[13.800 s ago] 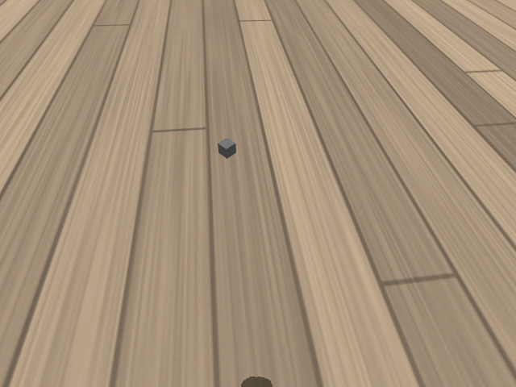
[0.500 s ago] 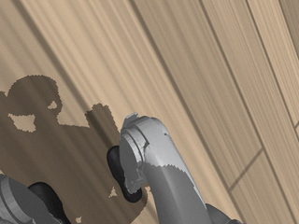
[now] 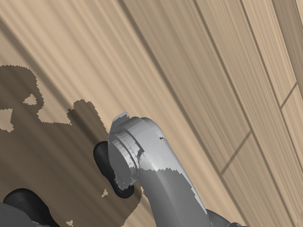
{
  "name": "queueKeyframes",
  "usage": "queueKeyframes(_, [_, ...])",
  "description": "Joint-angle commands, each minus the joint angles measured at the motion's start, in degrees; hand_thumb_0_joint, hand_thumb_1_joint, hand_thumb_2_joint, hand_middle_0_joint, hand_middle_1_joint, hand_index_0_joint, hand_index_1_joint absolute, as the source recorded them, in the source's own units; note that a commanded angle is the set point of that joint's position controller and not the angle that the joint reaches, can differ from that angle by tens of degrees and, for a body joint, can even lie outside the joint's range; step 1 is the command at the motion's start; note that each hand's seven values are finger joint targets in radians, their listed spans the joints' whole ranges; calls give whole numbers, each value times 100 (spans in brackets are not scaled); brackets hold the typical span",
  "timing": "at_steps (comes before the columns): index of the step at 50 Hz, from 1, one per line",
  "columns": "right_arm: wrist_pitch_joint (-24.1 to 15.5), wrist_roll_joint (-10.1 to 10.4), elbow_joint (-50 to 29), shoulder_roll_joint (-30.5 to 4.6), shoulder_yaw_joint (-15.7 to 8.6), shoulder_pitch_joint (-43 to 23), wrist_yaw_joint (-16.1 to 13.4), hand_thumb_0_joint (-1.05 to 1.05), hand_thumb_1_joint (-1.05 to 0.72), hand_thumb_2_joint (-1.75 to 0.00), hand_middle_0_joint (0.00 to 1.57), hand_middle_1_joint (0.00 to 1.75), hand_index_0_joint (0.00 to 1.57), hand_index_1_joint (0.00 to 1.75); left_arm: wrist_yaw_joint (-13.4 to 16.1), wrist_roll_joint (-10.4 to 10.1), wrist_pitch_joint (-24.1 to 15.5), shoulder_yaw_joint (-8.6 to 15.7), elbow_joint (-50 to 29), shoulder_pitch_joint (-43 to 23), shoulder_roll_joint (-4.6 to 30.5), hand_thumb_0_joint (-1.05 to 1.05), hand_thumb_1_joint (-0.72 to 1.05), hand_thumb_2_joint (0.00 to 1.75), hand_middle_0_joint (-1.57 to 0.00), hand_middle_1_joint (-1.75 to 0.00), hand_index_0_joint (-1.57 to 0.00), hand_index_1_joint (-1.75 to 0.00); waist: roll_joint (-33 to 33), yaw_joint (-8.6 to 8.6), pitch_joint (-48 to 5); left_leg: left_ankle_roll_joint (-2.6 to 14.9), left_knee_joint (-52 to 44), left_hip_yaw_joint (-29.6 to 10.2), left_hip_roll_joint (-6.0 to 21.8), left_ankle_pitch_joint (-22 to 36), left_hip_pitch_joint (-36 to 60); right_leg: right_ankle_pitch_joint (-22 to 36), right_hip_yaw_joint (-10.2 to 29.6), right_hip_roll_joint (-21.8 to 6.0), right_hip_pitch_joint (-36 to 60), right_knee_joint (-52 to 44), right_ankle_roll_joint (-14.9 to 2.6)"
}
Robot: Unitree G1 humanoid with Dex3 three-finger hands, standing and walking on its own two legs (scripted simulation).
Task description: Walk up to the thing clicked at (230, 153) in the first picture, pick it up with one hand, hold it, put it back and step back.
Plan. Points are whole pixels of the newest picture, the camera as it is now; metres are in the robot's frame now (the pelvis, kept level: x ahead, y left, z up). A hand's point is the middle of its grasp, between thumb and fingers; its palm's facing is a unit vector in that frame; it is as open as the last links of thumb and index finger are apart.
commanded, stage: rest palm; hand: left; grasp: from above
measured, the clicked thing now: out of the picture +0.51 +0.31 -0.28
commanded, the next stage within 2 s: close in 0.72 s
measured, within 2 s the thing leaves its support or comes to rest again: neither
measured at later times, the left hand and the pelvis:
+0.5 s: hand out of the picture +0.48 +0.31 -0.27, palm faces -0.14 -0.41 -0.90, open 13.8 cm; pelvis +0.00 +0.01 +0.00, yaw -1 degrees
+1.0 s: hand out of the picture +0.48 +0.31 -0.27, palm faces -0.15 -0.42 -0.90, open 13.7 cm; pelvis +0.00 +0.01 +0.01, yaw -2 degrees
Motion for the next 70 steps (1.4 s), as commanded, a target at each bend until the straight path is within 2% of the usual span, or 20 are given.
queueKeyframes(1, [-19, 33, 326, -1890, -362, 1461, -42, 0, -92, -91, 20, 30, 20, 30, 119, 168, -82, -340, -455, -1511, 826, 0, -53, 98, -9, -105, -8, -105, 3159, -553, -4119, -46, -1178, 182, -67, 1190, 2823, 1597, -239, 363, 2592, -1289, 103])
queueKeyframes(5, [-78, 20, 326, -1909, -324, 1436, -43, 0, -91, -91, 20, 30, 20, 30, 134, 191, -116, -426, -365, -1499, 690, 0, -54, 100, -9, -106, -8, -107, 3204, -596, -3954, -84, -1202, 103, -64, 1303, 2981, 1708, -293, 358, 2439, -1236, 80])
queueKeyframes(6, [-86, -9, 331, -1954, -330, 1452, -59, 0, -92, -91, 20, 30, 20, 30, 152, 200, -131, -456, -334, -1484, 730, 0, -53, 103, -10, -108, -8, -109, 3198, -610, -3985, -63, -1199, 170, -80, 1300, 2876, 1766, -250, 393, 2661, -1272, 99])
queueKeyframes(11, [-125, -22, 203, -1921, -270, 1399, -9, 0, -92, -91, 20, 30, 20, 30, 240, 186, -156, -412, -275, -1382, 758, 0, -53, 107, -10, -110, -9, -111, 2994, -579, -3960, -30, -1130, 195, -96, 1367, 2740, 1874, -227, 412, 2784, -1325, 138])
queueKeyframes(14, [-159, -29, 214, -1973, -260, 1392, 10, 0, -92, -91, 20, 30, 20, 30, 309, 218, -172, -356, -209, -1381, 903, 0, -53, 101, -9, -108, -9, -109, 3139, -533, -3981, -43, -1175, 170, -90, 1365, 2765, 1847, -252, 407, 2741, -1304, 118])
queueKeyframes(16, [-166, -28, 97, -1982, -241, 1310, 19, 0, -92, -91, 20, 30, 20, 30, 342, 225, -159, -315, -212, -1349, 956, 0, -53, 105, -10, -109, -9, -110, 3009, -524, -3995, -22, -1129, 168, -76, 1350, 2715, 1853, -249, 412, 2780, -1350, 145])
queueKeyframes(20, [-156, -31, 47, -1979, -218, 1390, 32, 0, -92, -91, 20, 30, 20, 30, 295, 161, -160, -351, -325, -1329, 856, 0, -53, 107, -10, -109, -8, -111, 3124, -599, -3985, -54, -1156, 124, -59, 1505, 2954, 1967, -294, 417, 2798, -1294, 129])
queueKeyframes(23, [-185, -29, 37, -2041, -230, 1303, 8, 0, -92, -91, 20, 30, 20, 30, 264, 124, -149, -370, -325, -1362, 903, 0, -55, 102, -9, -107, -8, -109, 3171, -591, -3896, -55, -1189, 111, -48, 1358, 2843, 1817, -302, 424, 2705, -1301, 125])
queueKeyframes(24, [-183, -33, 67, -2042, -240, 1311, -23, 0, -92, -91, 20, 30, 20, 30, 249, 149, -149, -363, -343, -1388, 984, 0, -56, 105, -10, -108, -7, -110, 3137, -588, -3910, -53, -1210, 116, -57, 1304, 2781, 1795, -289, 425, 2759, -1318, 133])
queueKeyframes(28, [-171, -13, 41, -2011, -250, 1377, -57, 0, -92, -91, 20, 30, 20, 30, 189, 202, -143, -434, -387, -1352, 910, 0, -56, 107, -10, -108, -7, -110, 3160, -583, -3967, -46, -1161, 158, -29, 1401, 2839, 1886, -277, 452, 2900, -1371, 147])
queueKeyframes(37, [-187, 6, 44, -1997, -225, 1383, -97, 0, -92, -91, 20, 30, 20, 30, 100, 262, -144, -551, -532, -1396, 882, 0, -56, 104, -9, -106, -7, -108, 3248, -627, -3846, -69, -1239, 84, -34, 1383, 2976, 1796, -324, 423, 2683, -1328, 106])
queueKeyframes(41, [-215, 12, 75, -2031, -220, 1343, -105, 0, -92, -91, 20, 30, 20, 30, 170, 259, -142, -476, -485, -1447, 951, 0, -57, 108, -10, -106, -7, -109, 3277, -605, -3814, -91, -1269, 39, -17, 1265, 2957, 1680, -347, 414, 2526, -1362, 94])
queueKeyframes(43, [-203, -19, 21, -2055, -235, 1389, -115, 0, -90, -90, 20, 30, 20, 30, 174, 253, -161, -525, -536, -1436, 927, 0, -52, 107, -12, -104, -9, -107, 3236, -665, -3840, -66, -1266, 98, -31, 1273, 2937, 1745, -315, 432, 2791, -1422, 121])
queueKeyframes(45, [-211, -9, 34, -2031, -230, 1359, -109, 0, -90, -90, 20, 30, 20, 30, 216, 251, -155, -461, -565, -1506, 992, 0, -50, 111, -13, -106, -10, -109, 3229, -594, -3913, -60, -1237, 113, -24, 1286, 2872, 1755, -309, 426, 2812, -1445, 129])
queueKeyframes(47, [-195, -26, 20, -2014, -221, 1401, -98, 0, -90, -90, 20, 30, 20, 30, 240, 220, -147, -465, -609, -1528, 989, 0, -49, 109, -13, -106, -11, -109, 3282, -621, -3944, -68, -1276, 117, -29, 1368, 2941, 1862, -304, 424, 2957, -1415, 131])
queueKeyframes(54, [-183, -48, 30, -2071, -208, 1439, -40, 0, -90, -90, 20, 30, 20, 30, 333, 213, -105, -466, -516, -1626, 929, 0, -45, 106, -15, -104, -13, -107, 3336, -732, -3863, -80, -1298, 56, -23, 1451, 3038, 1926, -332, 405, 2805, -1385, 126])
queueKeyframes(59, [-183, -29, 19, -2062, -202, 1381, -29, 0, -90, -90, 20, 30, 20, 30, 360, 190, -67, -390, -487, -1614, 1063, 0, -44, 107, -17, -103, -14, -106, 3287, -658, -3903, -70, -1296, 87, -33, 1376, 2962, 1887, -300, 411, 2819, -1448, 144])
queueKeyframes(64, [-161, -7, -82, -2082, -167, 1338, -11, 0, -89, -90, 20, 30, 20, 30, 371, 175, -37, -400, -458, -1519, 1072, 0, -35, 104, -23, -101, -20, -103, 3235, -644, -3979, -52, -1224, 77, -10, 1511, 2929, 2010, -310, 438, 2883, -1426, 156])
queueKeyframes(65, [-166, -38, -79, -2061, -169, 1334, -27, 0, -90, -90, 20, 30, 20, 30, 339, 126, -30, -432, -418, -1486, 1010, 0, -33, 103, -25, -100, -23, -103, 3178, -689, -3889, -30, -1196, 127, -35, 1463, 2859, 2023, -280, 447, 2932, -1448, 179])
queueKeyframes(70, [-158, -17, -85, -2055, -158, 1358, -44, 0, -89, -90, 20, 30, 20, 30, 272, 121, -45, -395, -598, -1457, 1194, 0, -34, 97, -23, -97, -21, -99, 3099, -634, -3999, -1, -1199, 156, -40, 1348, 2702, 1892, -233, 464, 3069, -1501, 198])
